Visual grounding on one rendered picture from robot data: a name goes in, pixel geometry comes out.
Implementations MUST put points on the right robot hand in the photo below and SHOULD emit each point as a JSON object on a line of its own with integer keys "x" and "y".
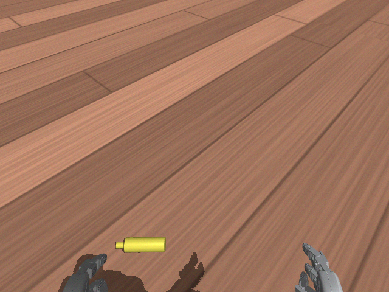
{"x": 323, "y": 278}

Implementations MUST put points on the bottle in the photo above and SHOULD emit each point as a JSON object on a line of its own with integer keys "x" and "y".
{"x": 143, "y": 244}

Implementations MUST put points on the left robot hand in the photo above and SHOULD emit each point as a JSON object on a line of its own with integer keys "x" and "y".
{"x": 79, "y": 282}

